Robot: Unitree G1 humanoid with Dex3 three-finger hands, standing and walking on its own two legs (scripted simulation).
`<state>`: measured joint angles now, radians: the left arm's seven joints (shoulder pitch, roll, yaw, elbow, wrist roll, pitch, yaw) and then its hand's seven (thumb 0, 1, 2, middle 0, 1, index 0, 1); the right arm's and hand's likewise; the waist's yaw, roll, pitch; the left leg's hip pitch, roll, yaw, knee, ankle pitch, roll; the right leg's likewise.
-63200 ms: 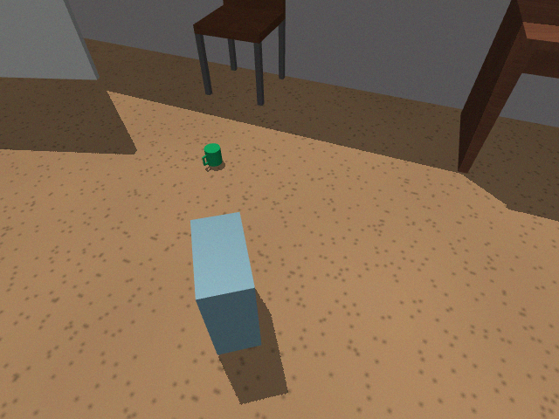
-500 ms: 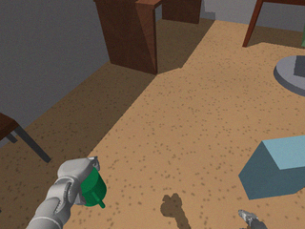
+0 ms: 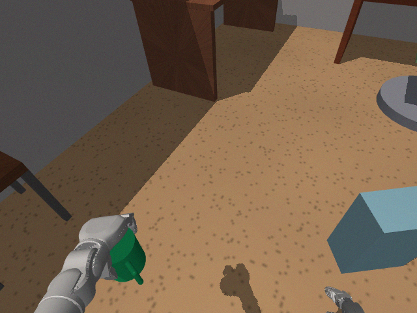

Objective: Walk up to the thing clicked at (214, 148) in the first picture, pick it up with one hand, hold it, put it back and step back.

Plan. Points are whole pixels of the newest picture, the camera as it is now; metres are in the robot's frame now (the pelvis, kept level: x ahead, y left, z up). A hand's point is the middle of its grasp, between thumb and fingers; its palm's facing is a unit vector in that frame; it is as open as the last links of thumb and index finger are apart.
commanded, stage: hold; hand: left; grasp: from above
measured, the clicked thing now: (124, 259) +0.28 +0.21 -0.09
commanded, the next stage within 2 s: crouch in 0.06 s
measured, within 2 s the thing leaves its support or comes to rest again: neither
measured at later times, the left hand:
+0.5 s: hand (116, 260) +0.29 +0.23 -0.09, palm faces -0.48 -0.02 -0.87, open 11.6 cm
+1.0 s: hand (139, 260) +0.37 +0.25 -0.33, palm faces -0.44 +0.02 -0.90, open 11.6 cm
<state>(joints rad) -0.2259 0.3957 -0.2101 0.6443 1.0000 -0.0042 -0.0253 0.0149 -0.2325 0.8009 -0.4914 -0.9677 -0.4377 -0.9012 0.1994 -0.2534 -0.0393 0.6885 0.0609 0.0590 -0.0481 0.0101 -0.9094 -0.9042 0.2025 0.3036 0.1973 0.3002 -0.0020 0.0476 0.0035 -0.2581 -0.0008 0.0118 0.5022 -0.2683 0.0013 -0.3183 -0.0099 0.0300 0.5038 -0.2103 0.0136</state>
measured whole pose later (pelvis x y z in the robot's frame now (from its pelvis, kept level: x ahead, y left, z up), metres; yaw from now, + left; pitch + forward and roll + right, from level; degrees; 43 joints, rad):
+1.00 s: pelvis -0.05 +0.01 -0.20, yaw +0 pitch +32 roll -2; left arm -0.74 0.49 -0.03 1.26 1.17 -0.07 0.35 0.01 -0.22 0.81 -0.43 -1.03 -0.38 -0.96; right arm 0.27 -0.25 -0.06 0.75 -0.04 -0.01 -0.01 0.01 -0.90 -0.90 0.20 0.30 0.20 0.30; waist -0.17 0.04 -0.19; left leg -1.56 -0.01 -0.02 1.62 -0.63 0.01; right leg -1.59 -0.01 0.01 1.55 -0.53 0.03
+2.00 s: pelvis -0.08 +0.01 -0.40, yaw -2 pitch +37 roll -7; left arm -1.05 0.75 0.11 1.51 1.31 -0.20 0.38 0.01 -0.23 0.77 -0.51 -0.93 -0.47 -0.86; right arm 0.21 -0.28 0.05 0.72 -0.13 -0.06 0.14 0.00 -0.92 -0.91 0.20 0.30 0.20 0.30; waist -0.30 0.01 -0.05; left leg -2.21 -0.04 -0.09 2.28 -0.72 0.00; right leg -2.21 -0.02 -0.05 2.16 -0.61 0.03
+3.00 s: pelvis -0.08 +0.01 -0.45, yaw -6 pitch +34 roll -11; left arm -1.12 0.92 0.12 1.61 1.33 -0.20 0.45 0.00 -0.22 0.75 -0.55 -0.87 -0.50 -0.82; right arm 0.19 -0.32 0.17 0.68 -0.17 -0.11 0.18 0.00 -0.91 -0.90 0.20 0.30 0.20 0.30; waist -0.38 -0.05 0.09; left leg -2.34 -0.04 -0.15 2.47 -0.73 0.01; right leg -2.31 -0.01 -0.10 2.29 -0.58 0.05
